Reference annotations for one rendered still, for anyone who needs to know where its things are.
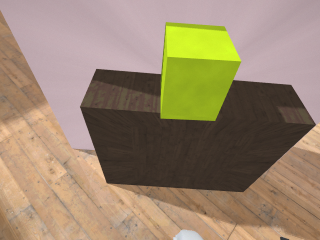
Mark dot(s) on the right robot thigh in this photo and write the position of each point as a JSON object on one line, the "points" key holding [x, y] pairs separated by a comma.
{"points": [[187, 235]]}

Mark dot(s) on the pedestal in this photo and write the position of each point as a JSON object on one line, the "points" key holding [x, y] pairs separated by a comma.
{"points": [[257, 124]]}

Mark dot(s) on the carton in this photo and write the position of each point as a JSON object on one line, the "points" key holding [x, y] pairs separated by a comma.
{"points": [[199, 64]]}

